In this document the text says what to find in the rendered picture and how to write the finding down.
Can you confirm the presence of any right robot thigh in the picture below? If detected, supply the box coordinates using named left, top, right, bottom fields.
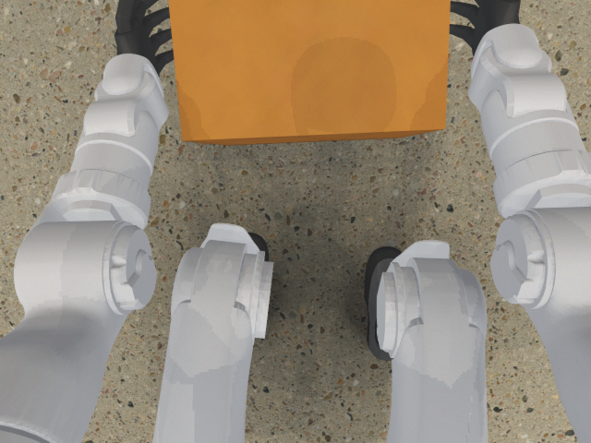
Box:
left=377, top=257, right=488, bottom=443

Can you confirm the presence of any carton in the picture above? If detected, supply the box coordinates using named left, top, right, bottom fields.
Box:
left=168, top=0, right=451, bottom=146

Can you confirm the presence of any robot right hand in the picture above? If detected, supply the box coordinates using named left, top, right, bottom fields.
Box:
left=449, top=0, right=521, bottom=56

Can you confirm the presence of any robot left forearm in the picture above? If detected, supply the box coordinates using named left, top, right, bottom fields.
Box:
left=14, top=54, right=169, bottom=303

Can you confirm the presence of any right robot upper arm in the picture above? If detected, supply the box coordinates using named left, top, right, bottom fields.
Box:
left=490, top=207, right=591, bottom=443

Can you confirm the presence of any left robot upper arm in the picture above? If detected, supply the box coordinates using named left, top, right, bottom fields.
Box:
left=0, top=221, right=157, bottom=443

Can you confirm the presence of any robot right shin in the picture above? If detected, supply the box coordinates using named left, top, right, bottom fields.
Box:
left=377, top=240, right=488, bottom=353

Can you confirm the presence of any robot right forearm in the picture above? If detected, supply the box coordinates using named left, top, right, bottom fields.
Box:
left=468, top=23, right=591, bottom=219

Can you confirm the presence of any robot left hand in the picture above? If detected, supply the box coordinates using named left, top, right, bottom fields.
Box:
left=115, top=0, right=174, bottom=77

